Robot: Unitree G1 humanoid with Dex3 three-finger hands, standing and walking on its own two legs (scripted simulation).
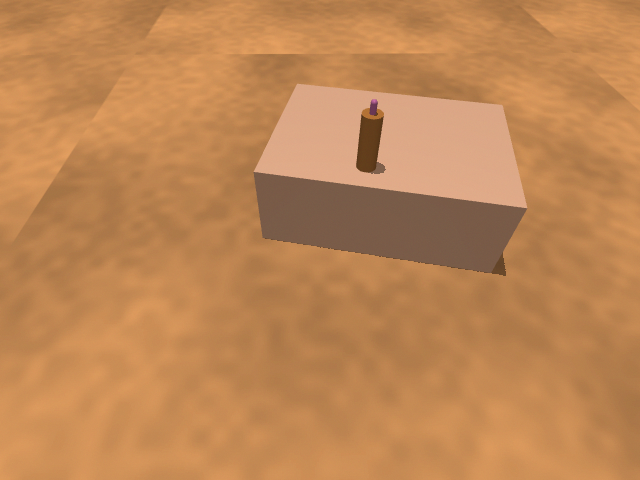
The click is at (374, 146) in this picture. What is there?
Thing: necked bottle
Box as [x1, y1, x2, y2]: [356, 99, 383, 171]
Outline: 375,99 371,101 369,108 364,109 362,111 356,167 362,171 373,170 375,168 383,112 376,108 377,101
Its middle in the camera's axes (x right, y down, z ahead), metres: +0.18 -0.39 +1.37
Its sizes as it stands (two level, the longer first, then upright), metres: 0.075 0.075 0.267
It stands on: a support 0.36 m high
